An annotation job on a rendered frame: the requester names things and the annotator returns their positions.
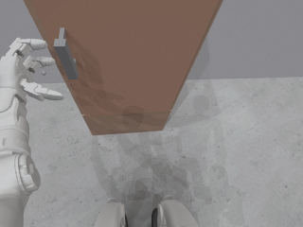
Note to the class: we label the robot left hand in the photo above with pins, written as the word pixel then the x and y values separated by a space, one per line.
pixel 13 71

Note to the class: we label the robot left forearm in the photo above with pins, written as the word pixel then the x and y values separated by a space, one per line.
pixel 14 128

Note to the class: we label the cupboard door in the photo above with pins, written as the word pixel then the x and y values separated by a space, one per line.
pixel 132 55

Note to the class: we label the handle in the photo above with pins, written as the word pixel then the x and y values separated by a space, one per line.
pixel 63 51

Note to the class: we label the robot left thigh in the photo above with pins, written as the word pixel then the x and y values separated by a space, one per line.
pixel 112 214

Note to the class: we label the robot right shin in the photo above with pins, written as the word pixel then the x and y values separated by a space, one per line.
pixel 169 197

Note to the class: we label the robot left upper arm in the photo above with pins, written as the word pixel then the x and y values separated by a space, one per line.
pixel 19 178

